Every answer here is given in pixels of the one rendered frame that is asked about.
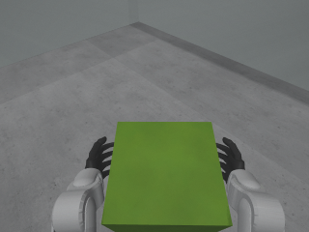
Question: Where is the carton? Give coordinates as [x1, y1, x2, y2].
[101, 122, 233, 232]

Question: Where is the robot left forearm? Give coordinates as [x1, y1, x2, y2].
[51, 167, 104, 232]

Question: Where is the robot right hand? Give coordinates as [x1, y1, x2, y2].
[215, 137, 245, 185]

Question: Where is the robot right forearm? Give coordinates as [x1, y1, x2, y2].
[226, 169, 286, 232]

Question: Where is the robot left hand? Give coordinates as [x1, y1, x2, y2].
[85, 136, 115, 179]

